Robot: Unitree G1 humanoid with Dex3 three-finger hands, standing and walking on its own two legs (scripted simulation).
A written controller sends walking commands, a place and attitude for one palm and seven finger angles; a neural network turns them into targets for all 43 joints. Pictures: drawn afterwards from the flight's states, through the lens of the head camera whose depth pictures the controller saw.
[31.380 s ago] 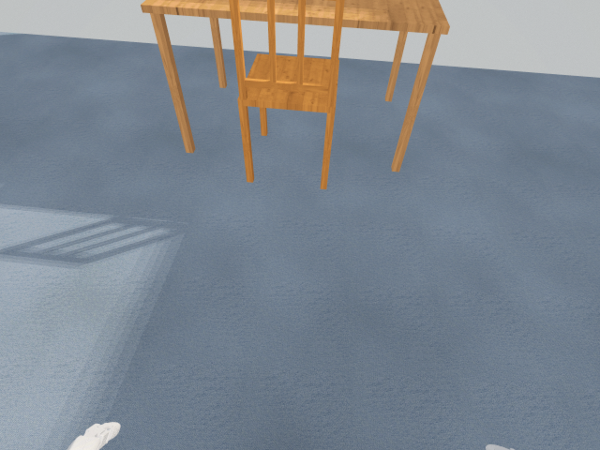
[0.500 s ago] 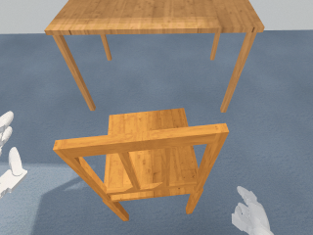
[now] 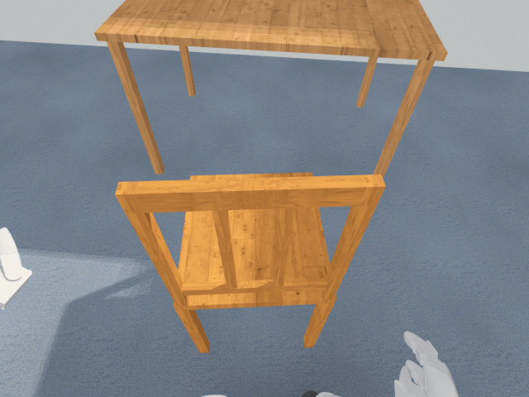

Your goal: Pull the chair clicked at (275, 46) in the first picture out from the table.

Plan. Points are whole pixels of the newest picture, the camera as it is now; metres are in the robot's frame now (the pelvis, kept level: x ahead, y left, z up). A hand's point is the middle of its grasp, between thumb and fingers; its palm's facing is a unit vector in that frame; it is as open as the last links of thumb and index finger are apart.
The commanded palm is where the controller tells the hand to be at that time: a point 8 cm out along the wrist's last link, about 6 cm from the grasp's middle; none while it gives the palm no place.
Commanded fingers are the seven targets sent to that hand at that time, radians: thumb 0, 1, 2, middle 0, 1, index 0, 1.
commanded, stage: step back with the hand held close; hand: left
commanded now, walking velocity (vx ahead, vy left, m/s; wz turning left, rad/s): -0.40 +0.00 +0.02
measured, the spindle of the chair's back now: (226, 252) +0.38 +0.10 -0.07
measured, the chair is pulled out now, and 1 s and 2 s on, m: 0.62 0.62 0.62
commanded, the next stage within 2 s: stop stepping back and stand still in 0.84 s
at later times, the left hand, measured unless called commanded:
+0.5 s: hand out of the picture +0.17 +0.26 +0.19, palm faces +0.49 -0.68 -0.55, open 7.4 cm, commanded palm +0.10 +0.29 +0.19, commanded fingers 0.00 0.90 0.90 -0.20 -0.30 -0.20 -0.30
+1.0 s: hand (24, 388) +0.11 +0.20 +0.18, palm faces +0.26 -0.79 -0.56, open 7.4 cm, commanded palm +0.04 +0.26 +0.19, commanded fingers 0.00 0.90 0.90 -0.20 -0.30 -0.20 -0.30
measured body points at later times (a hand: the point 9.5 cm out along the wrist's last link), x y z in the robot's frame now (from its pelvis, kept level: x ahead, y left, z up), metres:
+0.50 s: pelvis -0.02 -0.01 -0.01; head +0.02 +0.00 +0.44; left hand +0.14 +0.30 +0.22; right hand +0.15 -0.24 -0.10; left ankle +0.05 +0.11 -0.73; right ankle -0.03 -0.14 -0.72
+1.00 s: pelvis -0.12 -0.03 +0.01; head -0.05 -0.01 +0.45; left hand +0.09 +0.24 +0.21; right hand +0.05 -0.27 -0.07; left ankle -0.06 +0.10 -0.73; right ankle -0.11 -0.15 -0.69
